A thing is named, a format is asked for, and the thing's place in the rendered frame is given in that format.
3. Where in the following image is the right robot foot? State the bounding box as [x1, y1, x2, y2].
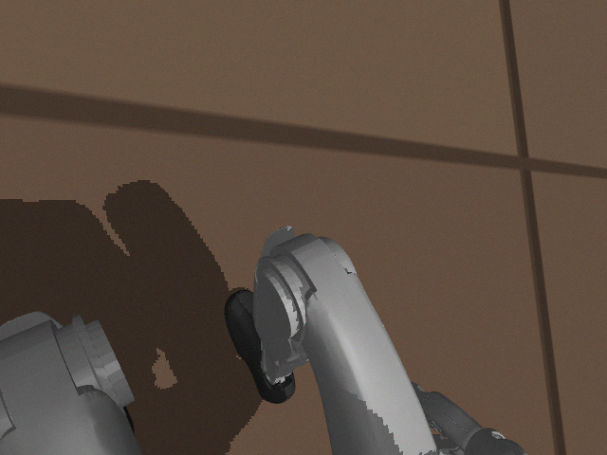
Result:
[225, 290, 295, 404]

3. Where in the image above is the right robot hand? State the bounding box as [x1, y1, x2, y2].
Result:
[411, 381, 483, 455]

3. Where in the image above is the right robot arm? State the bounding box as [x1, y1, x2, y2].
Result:
[464, 428, 528, 455]

